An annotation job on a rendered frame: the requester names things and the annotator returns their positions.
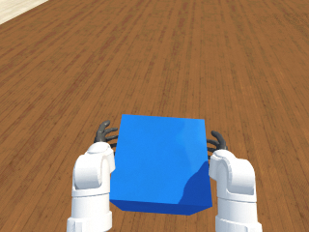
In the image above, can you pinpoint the carton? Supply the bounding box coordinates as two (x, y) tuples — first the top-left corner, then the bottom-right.
(109, 114), (212, 216)

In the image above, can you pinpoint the robot left hand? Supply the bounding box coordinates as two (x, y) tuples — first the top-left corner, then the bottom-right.
(93, 120), (119, 156)

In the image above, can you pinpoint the robot right hand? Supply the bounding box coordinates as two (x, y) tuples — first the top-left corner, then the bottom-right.
(206, 130), (229, 167)

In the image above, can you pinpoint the left robot forearm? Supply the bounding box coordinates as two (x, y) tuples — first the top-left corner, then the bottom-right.
(67, 142), (116, 232)

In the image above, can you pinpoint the right robot forearm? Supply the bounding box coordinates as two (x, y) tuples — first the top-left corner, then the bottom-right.
(209, 149), (263, 232)

